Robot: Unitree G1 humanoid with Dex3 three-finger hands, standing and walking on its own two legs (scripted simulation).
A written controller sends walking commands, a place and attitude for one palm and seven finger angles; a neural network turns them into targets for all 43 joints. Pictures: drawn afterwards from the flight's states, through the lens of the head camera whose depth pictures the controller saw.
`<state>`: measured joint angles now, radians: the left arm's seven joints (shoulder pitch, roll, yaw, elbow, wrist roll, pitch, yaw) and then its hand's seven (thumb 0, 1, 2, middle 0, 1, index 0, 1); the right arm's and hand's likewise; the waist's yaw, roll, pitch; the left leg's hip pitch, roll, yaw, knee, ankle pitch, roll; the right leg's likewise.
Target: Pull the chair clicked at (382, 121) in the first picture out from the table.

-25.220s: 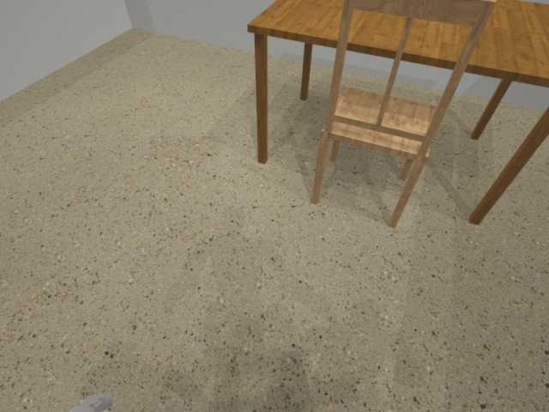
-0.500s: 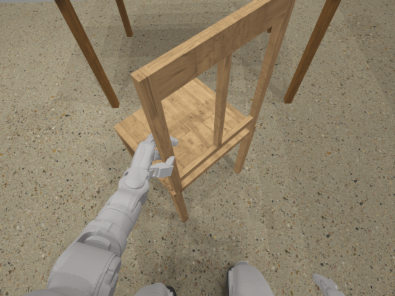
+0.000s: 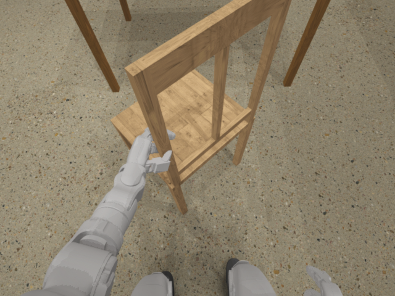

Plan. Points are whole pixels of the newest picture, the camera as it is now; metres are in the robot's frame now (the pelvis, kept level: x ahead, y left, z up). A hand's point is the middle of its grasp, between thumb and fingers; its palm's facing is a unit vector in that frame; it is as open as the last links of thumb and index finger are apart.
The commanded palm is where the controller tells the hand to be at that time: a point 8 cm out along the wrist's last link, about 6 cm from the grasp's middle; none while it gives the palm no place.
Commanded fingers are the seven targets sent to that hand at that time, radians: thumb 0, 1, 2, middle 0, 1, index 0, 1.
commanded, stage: step backward, pulling the chair out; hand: left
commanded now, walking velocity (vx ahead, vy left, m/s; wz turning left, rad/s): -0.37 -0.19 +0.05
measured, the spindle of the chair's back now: (218, 102) +0.55 -0.04 -0.06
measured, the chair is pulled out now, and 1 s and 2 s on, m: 0.54 0.65 0.66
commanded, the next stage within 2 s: stop walking, hand still on the chair in 0.76 s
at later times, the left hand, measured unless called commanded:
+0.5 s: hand (161, 190) +0.31 +0.09 -0.05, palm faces -0.12 -0.97 -0.22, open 6.4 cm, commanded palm +0.31 +0.14 -0.04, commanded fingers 0.00 0.90 0.90 -0.50 -1.45 -0.50 -1.45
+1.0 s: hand (159, 209) +0.27 +0.09 -0.05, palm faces -0.11 -0.96 -0.25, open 6.5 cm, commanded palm +0.26 +0.14 -0.02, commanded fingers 0.00 0.90 0.90 -0.50 -1.45 -0.50 -1.45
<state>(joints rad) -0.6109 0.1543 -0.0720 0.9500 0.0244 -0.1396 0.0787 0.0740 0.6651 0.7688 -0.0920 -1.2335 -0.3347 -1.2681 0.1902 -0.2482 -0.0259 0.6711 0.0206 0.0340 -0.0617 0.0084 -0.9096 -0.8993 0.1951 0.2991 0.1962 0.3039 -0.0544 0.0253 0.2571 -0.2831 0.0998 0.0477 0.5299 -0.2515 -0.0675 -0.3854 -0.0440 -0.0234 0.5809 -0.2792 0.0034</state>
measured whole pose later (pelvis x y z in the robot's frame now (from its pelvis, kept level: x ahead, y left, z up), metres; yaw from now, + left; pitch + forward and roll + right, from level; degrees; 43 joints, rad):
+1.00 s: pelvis -0.09 -0.01 +0.00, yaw +1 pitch +0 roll +1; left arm -0.53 0.14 -0.05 0.93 -0.02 -0.08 0.09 0.11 0.67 0.77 -0.09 -1.22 -0.34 -1.29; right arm 0.25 -0.26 -0.02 0.69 0.05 0.02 -0.10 0.01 -0.91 -0.90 0.20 0.30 0.20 0.30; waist -0.06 0.06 0.19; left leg -0.27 0.12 0.11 0.58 -0.30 -0.06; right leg -0.38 -0.03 -0.03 0.57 -0.19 0.01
